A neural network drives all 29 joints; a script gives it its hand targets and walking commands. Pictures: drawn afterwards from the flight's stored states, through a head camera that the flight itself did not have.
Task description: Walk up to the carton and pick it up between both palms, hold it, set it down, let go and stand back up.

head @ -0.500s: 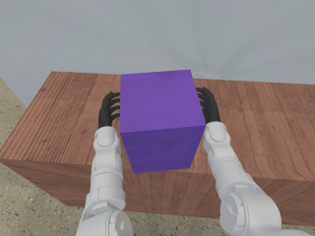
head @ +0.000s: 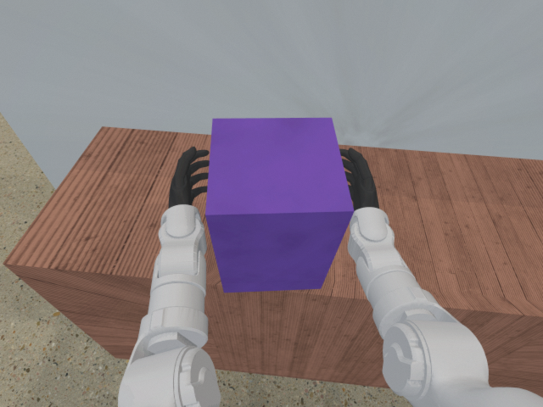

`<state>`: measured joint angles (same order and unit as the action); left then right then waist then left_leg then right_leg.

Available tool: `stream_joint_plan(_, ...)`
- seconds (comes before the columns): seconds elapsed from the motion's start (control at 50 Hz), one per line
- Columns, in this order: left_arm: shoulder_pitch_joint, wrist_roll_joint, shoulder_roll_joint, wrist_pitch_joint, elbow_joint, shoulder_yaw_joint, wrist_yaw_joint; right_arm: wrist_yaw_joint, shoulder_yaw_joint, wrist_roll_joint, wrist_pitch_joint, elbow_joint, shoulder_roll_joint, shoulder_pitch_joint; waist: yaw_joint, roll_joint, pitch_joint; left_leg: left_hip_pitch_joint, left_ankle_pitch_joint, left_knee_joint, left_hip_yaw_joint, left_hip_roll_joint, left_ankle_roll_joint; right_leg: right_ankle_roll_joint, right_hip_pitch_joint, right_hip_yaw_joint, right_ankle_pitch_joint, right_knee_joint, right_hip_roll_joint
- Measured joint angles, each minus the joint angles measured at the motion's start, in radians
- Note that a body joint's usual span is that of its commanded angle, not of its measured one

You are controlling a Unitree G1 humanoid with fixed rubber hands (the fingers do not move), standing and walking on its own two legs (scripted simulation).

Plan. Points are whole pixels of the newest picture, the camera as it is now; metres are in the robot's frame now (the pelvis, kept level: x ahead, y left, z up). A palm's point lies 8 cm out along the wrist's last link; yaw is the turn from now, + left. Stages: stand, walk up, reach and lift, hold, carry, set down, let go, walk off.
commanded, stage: reach and lift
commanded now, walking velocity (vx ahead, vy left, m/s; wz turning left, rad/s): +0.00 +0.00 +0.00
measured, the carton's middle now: (272, 213) +0.41 +0.05 +0.04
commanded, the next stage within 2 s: none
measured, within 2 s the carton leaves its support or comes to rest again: neither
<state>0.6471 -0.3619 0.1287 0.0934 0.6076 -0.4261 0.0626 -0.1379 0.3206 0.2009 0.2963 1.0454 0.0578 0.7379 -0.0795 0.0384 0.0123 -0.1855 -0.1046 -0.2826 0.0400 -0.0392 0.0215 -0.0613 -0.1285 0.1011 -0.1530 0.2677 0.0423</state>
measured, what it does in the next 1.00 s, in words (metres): stands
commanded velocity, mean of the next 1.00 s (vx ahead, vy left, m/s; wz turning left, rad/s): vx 0.00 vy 0.00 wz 0.00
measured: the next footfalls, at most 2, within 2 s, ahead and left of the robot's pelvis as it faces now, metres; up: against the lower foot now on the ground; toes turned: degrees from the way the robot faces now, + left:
none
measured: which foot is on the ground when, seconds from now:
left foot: down 0.00-1.00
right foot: down 0.00-1.00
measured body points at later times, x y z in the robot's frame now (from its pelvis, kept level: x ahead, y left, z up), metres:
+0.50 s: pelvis -0.01 +0.01 +0.00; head -0.04 +0.05 +0.45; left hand +0.38 +0.19 +0.15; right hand +0.39 -0.09 +0.14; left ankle +0.03 +0.13 -0.75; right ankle +0.00 -0.07 -0.75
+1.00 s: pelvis -0.01 +0.03 +0.00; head -0.05 +0.06 +0.44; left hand +0.38 +0.18 +0.20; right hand +0.38 -0.10 +0.18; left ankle +0.03 +0.13 -0.75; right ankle +0.00 -0.07 -0.75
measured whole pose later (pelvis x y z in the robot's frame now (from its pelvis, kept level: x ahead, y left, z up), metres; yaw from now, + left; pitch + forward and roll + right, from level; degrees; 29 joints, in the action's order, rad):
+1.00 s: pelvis -0.01 +0.03 +0.00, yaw +1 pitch -10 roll -1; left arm 0.75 -0.42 0.06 0.69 0.26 -0.30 0.01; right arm -0.17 0.13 -0.09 -0.17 0.72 0.03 0.77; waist 0.07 0.08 0.09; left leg -0.02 -0.14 -0.34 0.04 -0.01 -0.02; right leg -0.02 0.06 0.10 -0.17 0.28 0.01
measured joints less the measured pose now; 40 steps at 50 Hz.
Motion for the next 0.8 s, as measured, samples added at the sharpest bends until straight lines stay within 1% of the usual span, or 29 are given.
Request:
stream_joint_plan(0.08, 0.007, 0.012, -0.009, 0.069, -0.027, 0.022, -0.001, -0.003, -0.023, -0.038, -0.052, -0.03, 0.001, -0.009, 0.011, 0.01, 0.004, 0.018, -0.002, -0.004, 0.0, 0.0, -0.001, 0.002, 0.021, 0.0, 0.002, -0.003, 0.0)
stream_joint_plan(0.18, 0.012, 0.021, -0.019, 0.135, -0.088, 0.066, 0.006, -0.002, -0.047, -0.077, -0.088, -0.082, 0.0, -0.018, 0.032, 0.016, 0.002, 0.033, -0.012, -0.023, -0.003, 0.001, -0.003, 0.005, 0.046, 0.003, 0.0, -0.001, -0.002)
stream_joint_plan(0.32, 0.06, -0.017, -0.023, 0.264, -0.119, 0.061, -0.007, 0.001, -0.062, -0.12, -0.187, -0.102, -0.007, 0.008, 0.045, 0.027, 0.024, 0.091, -0.013, -0.019, 0.002, 0.008, -0.012, 0.011, 0.099, -0.001, -0.005, 0.004, -0.009)
stream_joint_plan(0.4, 0.066, -0.027, -0.032, 0.317, -0.159, 0.069, -0.017, 0.0, -0.077, -0.142, -0.23, -0.136, -0.004, 0.018, 0.049, 0.029, 0.042, 0.114, -0.017, -0.025, 0.0, 0.01, -0.014, 0.014, 0.124, 0.0, -0.006, 0.006, -0.011)
stream_joint_plan(0.48, 0.081, -0.037, -0.054, 0.381, -0.144, 0.054, -0.043, -0.001, -0.039, -0.126, -0.305, -0.142, 0.026, 0.035, 0.079, 0.044, 0.054, 0.13, -0.009, -0.012, -0.011, 0.023, -0.022, 0.024, 0.137, 0.013, -0.012, 0.01, -0.023)
stream_joint_plan(0.52, 0.078, -0.028, -0.063, 0.407, -0.154, 0.067, -0.046, -0.002, -0.036, -0.13, -0.331, -0.165, 0.035, 0.025, 0.089, 0.05, 0.056, 0.127, -0.006, -0.012, -0.014, 0.025, -0.021, 0.021, 0.135, 0.016, -0.012, 0.011, -0.025)
stream_joint_plan(0.62, 0.06, -0.007, -0.073, 0.431, -0.225, 0.138, -0.024, -0.012, -0.109, -0.193, -0.345, -0.25, 0.008, -0.008, 0.108, 0.049, 0.063, 0.112, -0.026, -0.048, -0.014, 0.022, -0.023, 0.026, 0.138, 0.015, -0.01, 0.01, -0.023)
stream_joint_plan(0.68, 0.069, -0.017, -0.069, 0.468, -0.252, 0.144, -0.019, -0.014, -0.138, -0.227, -0.37, -0.265, -0.011, 0.0, 0.118, 0.052, 0.067, 0.119, -0.032, -0.054, -0.008, 0.023, -0.028, 0.03, 0.143, 0.01, -0.012, 0.016, -0.025)
stream_joint_plan(0.8, 0.085, -0.037, -0.064, 0.537, -0.308, 0.142, -0.024, -0.02, -0.179, -0.277, -0.419, -0.291, -0.032, 0.02, 0.134, 0.05, 0.073, 0.136, -0.036, -0.057, 0.001, 0.025, -0.034, 0.036, 0.157, 0.001, -0.013, 0.017, -0.027)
